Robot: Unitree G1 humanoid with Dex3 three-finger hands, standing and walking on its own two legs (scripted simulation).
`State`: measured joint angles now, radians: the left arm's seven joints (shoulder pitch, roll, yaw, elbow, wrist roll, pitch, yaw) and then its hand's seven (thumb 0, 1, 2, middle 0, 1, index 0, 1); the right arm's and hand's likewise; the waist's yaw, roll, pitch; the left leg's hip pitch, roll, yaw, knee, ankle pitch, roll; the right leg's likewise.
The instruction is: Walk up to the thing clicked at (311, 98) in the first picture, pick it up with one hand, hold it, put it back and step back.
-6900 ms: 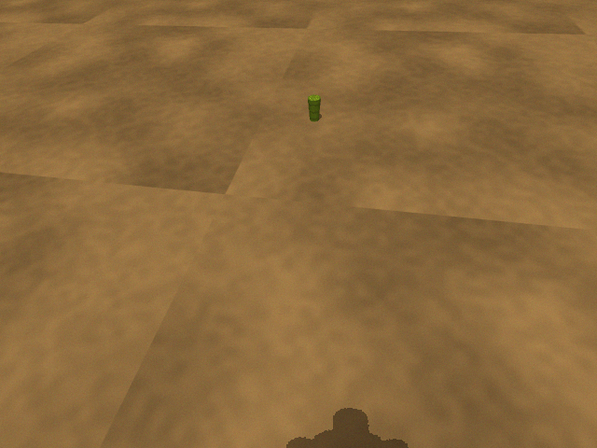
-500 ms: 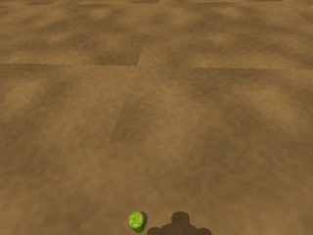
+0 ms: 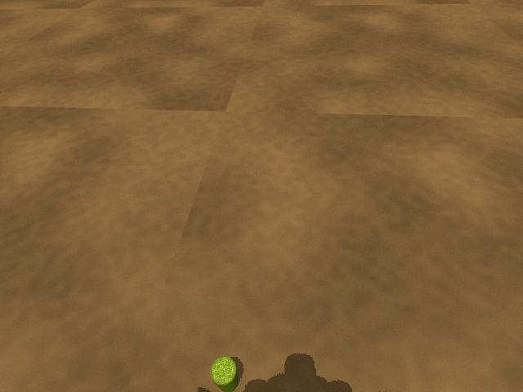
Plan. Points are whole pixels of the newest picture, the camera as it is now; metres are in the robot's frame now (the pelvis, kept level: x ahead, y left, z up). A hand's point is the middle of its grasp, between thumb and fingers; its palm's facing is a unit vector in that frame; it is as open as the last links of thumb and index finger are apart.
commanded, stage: stand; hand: left
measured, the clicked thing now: (226, 376) +0.34 +0.19 -0.71
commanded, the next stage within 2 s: go down in 1.86 s
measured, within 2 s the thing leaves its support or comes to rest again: neither
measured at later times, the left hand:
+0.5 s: hand out of the picture +0.08 +0.24 -0.15, palm faces -0.02 -0.94 -0.35, open 7.4 cm
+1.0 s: hand out of the picture +0.08 +0.24 -0.15, palm faces -0.02 -0.94 -0.35, open 7.4 cm
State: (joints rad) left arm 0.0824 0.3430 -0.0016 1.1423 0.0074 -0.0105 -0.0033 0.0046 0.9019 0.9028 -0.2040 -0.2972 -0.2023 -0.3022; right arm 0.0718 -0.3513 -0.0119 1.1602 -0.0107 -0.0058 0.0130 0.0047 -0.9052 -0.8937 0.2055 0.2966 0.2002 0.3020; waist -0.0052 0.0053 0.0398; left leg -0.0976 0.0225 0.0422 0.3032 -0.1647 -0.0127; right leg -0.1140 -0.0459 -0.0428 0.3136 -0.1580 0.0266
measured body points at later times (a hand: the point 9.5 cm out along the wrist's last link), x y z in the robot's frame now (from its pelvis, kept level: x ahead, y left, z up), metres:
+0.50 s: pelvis +0.00 -0.01 +0.00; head +0.01 -0.02 +0.45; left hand +0.08 +0.29 -0.13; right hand +0.08 -0.31 -0.14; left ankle +0.00 +0.12 -0.75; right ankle +0.01 -0.13 -0.75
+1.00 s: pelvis +0.01 -0.01 +0.00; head +0.01 -0.02 +0.45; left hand +0.08 +0.29 -0.13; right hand +0.08 -0.32 -0.14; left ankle +0.00 +0.12 -0.75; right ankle +0.01 -0.13 -0.75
